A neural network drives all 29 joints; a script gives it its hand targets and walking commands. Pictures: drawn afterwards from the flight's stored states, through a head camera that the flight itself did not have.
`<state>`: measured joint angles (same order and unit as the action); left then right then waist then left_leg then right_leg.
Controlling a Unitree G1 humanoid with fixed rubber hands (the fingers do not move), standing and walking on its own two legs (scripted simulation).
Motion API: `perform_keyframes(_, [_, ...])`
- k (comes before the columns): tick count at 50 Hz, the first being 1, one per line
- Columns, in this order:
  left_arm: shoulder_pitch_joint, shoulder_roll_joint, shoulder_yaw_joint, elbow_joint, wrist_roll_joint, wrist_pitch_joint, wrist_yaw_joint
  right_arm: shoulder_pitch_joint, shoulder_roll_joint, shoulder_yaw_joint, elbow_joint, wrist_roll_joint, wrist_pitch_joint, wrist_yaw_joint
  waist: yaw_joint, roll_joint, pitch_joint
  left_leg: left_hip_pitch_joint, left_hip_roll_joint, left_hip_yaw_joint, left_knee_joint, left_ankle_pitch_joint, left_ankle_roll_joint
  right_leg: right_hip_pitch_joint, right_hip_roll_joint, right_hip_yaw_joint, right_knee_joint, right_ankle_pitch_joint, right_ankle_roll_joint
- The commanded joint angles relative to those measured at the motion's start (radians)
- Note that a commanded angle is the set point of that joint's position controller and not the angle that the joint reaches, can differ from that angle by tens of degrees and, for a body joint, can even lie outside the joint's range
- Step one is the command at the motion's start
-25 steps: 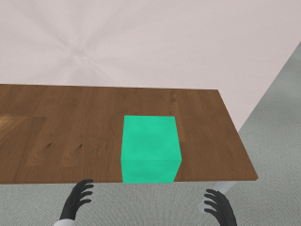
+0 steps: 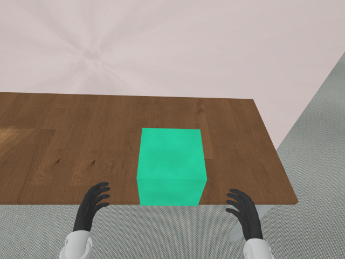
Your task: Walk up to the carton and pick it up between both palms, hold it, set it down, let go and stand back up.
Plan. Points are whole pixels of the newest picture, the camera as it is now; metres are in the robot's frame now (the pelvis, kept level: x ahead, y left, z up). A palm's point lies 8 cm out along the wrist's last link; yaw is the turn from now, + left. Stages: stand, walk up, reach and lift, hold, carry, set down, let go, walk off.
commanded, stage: reach and lift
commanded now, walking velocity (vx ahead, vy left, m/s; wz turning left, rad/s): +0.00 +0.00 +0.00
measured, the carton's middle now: (170, 167) +0.39 +0.01 -0.09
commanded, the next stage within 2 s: none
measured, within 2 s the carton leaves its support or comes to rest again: neither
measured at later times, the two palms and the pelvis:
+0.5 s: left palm (91, 179) +0.28 +0.21 +0.00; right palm (239, 184) +0.30 -0.16 +0.00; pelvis +0.01 +0.01 +0.01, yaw +0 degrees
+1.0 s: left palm (97, 138) +0.37 +0.20 +0.06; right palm (235, 143) +0.38 -0.15 +0.06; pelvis +0.00 +0.00 +0.01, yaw -1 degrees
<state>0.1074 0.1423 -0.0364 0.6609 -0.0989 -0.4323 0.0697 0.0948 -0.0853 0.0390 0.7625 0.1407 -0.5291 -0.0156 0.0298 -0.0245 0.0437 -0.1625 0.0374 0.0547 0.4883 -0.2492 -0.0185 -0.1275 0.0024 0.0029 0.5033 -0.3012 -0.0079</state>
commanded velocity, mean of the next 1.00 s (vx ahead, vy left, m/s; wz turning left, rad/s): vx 0.00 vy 0.00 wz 0.00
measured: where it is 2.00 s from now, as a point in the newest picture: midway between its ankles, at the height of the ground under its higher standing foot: outside the picture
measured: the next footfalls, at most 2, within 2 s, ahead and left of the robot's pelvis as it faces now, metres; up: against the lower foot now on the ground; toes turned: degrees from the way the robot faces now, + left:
none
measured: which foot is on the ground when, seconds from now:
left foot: down 0.00-1.00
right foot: down 0.00-1.00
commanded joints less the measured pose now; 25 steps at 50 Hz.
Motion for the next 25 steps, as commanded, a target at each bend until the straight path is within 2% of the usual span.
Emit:
perform_keyframes(1, [-0.193, 0.077, 0.027, -0.154, -0.008, -0.013, 0.002, -0.193, -0.055, -0.009, -0.140, 0.003, -0.010, -0.012, -0.002, 0.016, -0.113, 0.063, -0.041, -0.005, -0.059, 0.149, -0.003, -0.073, -0.002, 0.060, -0.136, 0.105, -0.014])
perform_keyframes(25, [-0.492, 0.033, 0.098, -0.238, 0.047, 0.202, 0.000, -0.527, -0.120, 0.000, -0.146, 0.052, 0.129, -0.064, 0.010, 0.043, -0.318, 0.185, -0.030, -0.016, -0.049, 0.429, -0.037, -0.052, 0.029, 0.020, -0.166, 0.329, 0.010])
